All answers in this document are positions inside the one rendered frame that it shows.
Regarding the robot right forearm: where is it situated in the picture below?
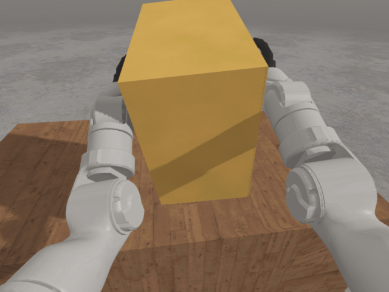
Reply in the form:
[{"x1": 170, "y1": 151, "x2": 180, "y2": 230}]
[{"x1": 262, "y1": 67, "x2": 377, "y2": 203}]

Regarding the carton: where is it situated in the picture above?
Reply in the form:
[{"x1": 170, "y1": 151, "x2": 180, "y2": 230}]
[{"x1": 117, "y1": 0, "x2": 268, "y2": 205}]

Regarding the robot left upper arm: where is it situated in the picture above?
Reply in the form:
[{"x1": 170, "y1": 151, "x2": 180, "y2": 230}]
[{"x1": 0, "y1": 178, "x2": 145, "y2": 292}]

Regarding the robot right hand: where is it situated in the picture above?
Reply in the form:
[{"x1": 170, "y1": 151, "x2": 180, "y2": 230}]
[{"x1": 253, "y1": 38, "x2": 276, "y2": 68}]

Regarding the robot right upper arm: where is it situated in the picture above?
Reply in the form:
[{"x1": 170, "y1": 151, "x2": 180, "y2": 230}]
[{"x1": 285, "y1": 158, "x2": 389, "y2": 292}]

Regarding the pedestal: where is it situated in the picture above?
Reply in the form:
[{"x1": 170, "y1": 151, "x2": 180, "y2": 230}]
[{"x1": 0, "y1": 111, "x2": 389, "y2": 292}]

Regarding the robot left forearm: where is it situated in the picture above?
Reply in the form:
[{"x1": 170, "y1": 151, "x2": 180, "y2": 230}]
[{"x1": 66, "y1": 82, "x2": 135, "y2": 221}]

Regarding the robot left hand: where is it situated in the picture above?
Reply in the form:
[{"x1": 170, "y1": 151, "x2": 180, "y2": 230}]
[{"x1": 113, "y1": 55, "x2": 126, "y2": 82}]

